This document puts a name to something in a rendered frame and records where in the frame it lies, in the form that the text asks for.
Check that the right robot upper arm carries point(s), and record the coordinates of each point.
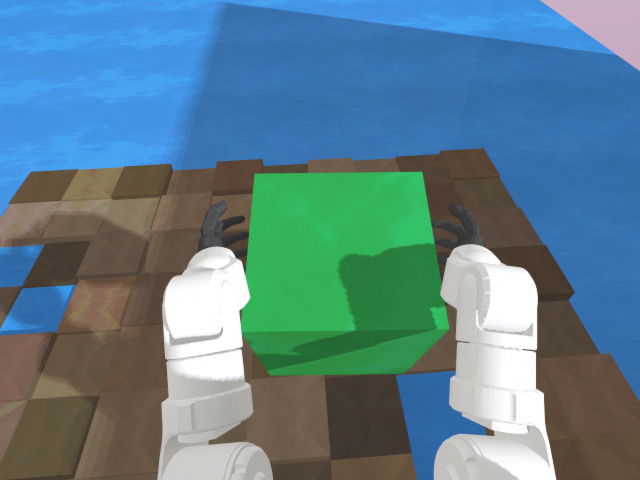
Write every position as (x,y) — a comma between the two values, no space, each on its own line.
(480,457)

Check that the right robot forearm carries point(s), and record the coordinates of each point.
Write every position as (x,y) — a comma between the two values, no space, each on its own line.
(495,382)

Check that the right robot hand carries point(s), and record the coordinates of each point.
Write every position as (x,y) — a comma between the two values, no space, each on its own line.
(469,233)

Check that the left robot hand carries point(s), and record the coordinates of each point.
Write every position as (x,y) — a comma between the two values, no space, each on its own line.
(211,230)

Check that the left robot forearm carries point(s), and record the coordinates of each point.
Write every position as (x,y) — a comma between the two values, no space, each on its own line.
(208,395)

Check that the left robot upper arm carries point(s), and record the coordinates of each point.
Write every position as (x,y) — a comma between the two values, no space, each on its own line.
(228,461)

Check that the carton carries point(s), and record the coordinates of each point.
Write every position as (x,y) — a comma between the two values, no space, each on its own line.
(342,273)

